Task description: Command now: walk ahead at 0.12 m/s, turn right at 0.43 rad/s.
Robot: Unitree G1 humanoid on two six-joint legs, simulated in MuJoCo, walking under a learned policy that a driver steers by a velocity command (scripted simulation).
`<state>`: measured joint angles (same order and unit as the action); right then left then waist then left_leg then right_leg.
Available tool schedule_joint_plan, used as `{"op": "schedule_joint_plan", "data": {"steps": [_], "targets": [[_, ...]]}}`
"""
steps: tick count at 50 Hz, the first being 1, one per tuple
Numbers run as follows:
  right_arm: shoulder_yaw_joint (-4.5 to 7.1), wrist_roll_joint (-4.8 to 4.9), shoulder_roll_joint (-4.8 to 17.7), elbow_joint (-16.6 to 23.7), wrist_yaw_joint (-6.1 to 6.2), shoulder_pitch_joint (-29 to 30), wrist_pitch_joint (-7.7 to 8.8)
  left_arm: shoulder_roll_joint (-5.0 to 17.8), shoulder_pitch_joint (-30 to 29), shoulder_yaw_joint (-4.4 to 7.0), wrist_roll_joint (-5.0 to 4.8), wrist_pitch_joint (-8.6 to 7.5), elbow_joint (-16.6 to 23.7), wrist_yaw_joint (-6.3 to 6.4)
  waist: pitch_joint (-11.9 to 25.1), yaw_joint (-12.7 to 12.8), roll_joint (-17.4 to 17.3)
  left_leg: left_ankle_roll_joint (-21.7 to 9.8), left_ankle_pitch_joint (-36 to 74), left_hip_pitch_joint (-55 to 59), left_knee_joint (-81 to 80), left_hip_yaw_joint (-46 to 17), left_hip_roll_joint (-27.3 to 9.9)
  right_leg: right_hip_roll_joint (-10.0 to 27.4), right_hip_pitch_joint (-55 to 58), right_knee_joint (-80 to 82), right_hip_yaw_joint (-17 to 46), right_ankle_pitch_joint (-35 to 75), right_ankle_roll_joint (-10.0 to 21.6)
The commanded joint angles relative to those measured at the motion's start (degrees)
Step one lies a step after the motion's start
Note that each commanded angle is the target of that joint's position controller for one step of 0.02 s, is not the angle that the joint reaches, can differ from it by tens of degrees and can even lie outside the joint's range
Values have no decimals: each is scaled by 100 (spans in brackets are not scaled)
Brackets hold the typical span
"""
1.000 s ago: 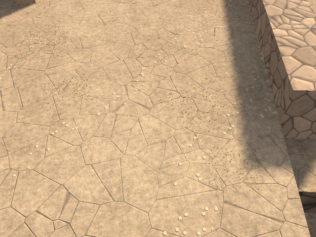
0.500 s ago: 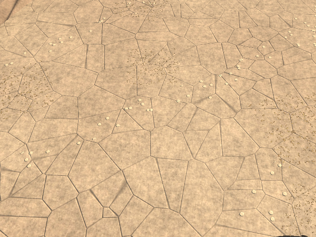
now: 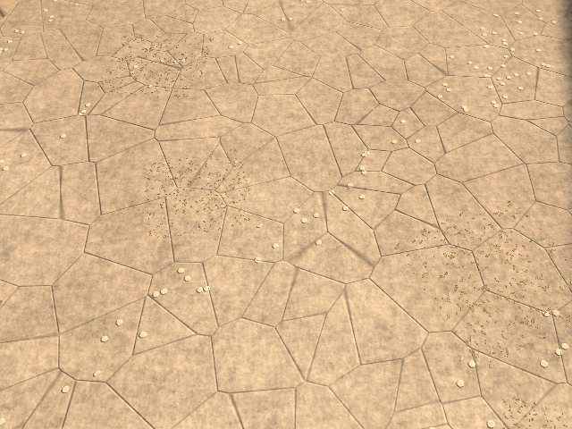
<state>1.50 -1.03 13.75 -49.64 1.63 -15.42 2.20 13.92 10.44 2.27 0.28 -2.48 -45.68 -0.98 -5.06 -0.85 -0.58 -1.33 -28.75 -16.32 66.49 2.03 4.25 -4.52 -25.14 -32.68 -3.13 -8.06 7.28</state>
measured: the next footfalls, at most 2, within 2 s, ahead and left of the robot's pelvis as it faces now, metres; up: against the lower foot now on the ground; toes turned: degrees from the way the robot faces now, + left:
left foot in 0.46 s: +0.12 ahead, +0.13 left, +0.00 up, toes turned -22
right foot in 0.98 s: +0.18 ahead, -0.17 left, +0.00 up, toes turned -36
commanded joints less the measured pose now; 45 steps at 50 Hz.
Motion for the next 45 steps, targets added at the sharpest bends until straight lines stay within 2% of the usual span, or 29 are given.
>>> {"op": "schedule_joint_plan", "data": {"steps": [1,2,4,7,10,12,15,18,20,21,22,23,24,25,26,27,28,29,32,34,37,40,43,45], "targets": [[154,-88,701,465,-8,-73,-53,706,515,237,-83,161,233,114,921,116,-63,185,260,-1649,899,-539,-462,1892,1886,1283,2443,3295,1241],[146,-115,658,493,-16,-97,-164,646,449,221,-71,203,225,135,790,6,19,242,368,-1398,501,-532,-541,1642,1451,1444,2190,2892,1063],[115,-114,510,467,-10,-268,-342,767,450,259,10,220,208,105,894,-76,179,316,526,-984,105,-413,-438,1368,1030,1526,1956,2547,872],[112,-79,477,530,13,-141,-418,971,418,343,52,242,248,82,988,-39,361,391,680,-1005,-522,-410,-432,1182,881,1622,2001,1514,725],[141,-66,564,653,46,261,-471,1023,462,393,64,339,288,94,921,143,595,435,829,-1196,-1026,-491,-448,1093,903,1823,2390,-266,579],[154,-43,599,728,60,480,-478,1048,492,422,75,399,305,102,828,241,685,445,842,-1273,-1322,-550,-429,1088,951,1915,2687,-1046,523],[144,4,593,787,86,614,-427,1063,512,458,106,447,317,100,765,315,735,391,722,-1161,-1769,-602,-327,1085,1051,1853,2988,-1173,475],[125,78,599,814,117,538,-341,1063,431,480,134,480,338,75,783,303,818,255,524,-746,-2361,-611,-146,1059,1084,1724,3245,-754,433],[119,131,611,779,144,238,-273,1053,305,487,119,508,353,49,800,173,884,107,475,-212,-3091,-596,-8,1010,1001,1630,3422,-360,323],[120,137,608,726,166,-17,-234,1039,196,485,80,524,365,46,795,16,851,25,736,236,-3761,-562,31,901,835,1542,3409,-392,171],[146,108,689,669,205,-271,-189,982,107,467,14,524,393,59,760,-138,722,-59,1121,817,-4664,-630,-109,662,494,1381,3267,-830,-106],[245,21,1152,742,257,-154,-167,668,323,390,-48,507,430,81,751,60,-167,-298,602,1185,-5452,-1670,-1154,117,-3,546,2659,-1876,-474],[332,-53,1634,996,245,384,-196,593,346,393,-77,461,524,118,559,151,-1262,-883,622,1022,-5840,-3276,-2538,-829,-896,-892,1176,-2260,-693],[319,-139,1435,962,194,396,-218,1098,248,493,183,439,442,125,488,138,-656,-1169,897,524,-5656,-2986,-2626,-272,-806,-1941,1077,-2121,-731],[204,-133,1035,999,145,524,-192,1106,326,525,185,454,345,66,502,268,-558,-1051,602,443,-5626,-2567,-2245,-169,-715,-2318,1112,-1712,-695],[160,-102,860,1012,114,658,-171,1033,457,511,193,489,254,1,380,338,-601,-840,352,499,-5676,-2094,-1875,-118,-822,-2650,1081,-1336,-711],[158,-68,869,1027,114,684,-152,1006,543,504,203,526,198,-75,396,354,-824,-722,210,735,-5719,-1828,-1674,-75,-1003,-2963,990,-1138,-744],[153,-64,852,1039,114,595,-131,983,562,483,188,537,155,-145,357,268,-873,-722,280,944,-5748,-1632,-1598,2,-1209,-3134,899,-1058,-797],[239,-34,974,803,56,-138,-22,815,-52,389,206,484,344,-249,163,-135,-546,-772,604,1642,-5833,-1432,-1749,211,-1765,-2892,786,-871,-935],[291,-42,1024,659,25,-456,61,767,-262,360,196,460,394,-292,142,-281,-575,-775,864,1992,-5851,-1269,-1817,295,-1894,-2617,777,-765,-980],[332,-46,1024,529,-21,-633,139,738,-521,335,178,435,475,-341,73,-359,-648,-793,1056,2124,-5914,-995,-1913,438,-1902,-2180,656,-639,-973],[352,-51,995,427,-62,-704,194,617,-850,266,181,400,615,-395,-23,-399,-641,-799,1345,2002,-5902,-630,-1990,598,-1729,-1670,426,-503,-888],[344,-79,937,262,-119,-873,246,462,-1217,166,182,340,801,-433,-84,-442,-697,-791,1897,1701,-5749,-254,-2015,621,-1190,-972,170,-588,-682],[355,-77,990,152,-144,-927,234,459,-1255,128,204,308,845,-417,-66,-381,-818,-759,2434,1501,-5567,-65,-2014,512,-641,-548,-87,-867,-475]]}}
Velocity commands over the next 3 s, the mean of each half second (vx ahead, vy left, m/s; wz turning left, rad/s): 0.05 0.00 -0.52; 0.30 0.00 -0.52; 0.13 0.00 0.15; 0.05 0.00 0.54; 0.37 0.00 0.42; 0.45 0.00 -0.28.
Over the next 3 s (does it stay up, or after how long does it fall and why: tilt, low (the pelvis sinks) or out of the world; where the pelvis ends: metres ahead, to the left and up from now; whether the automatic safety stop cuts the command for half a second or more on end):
stays up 0.67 -0.09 0.00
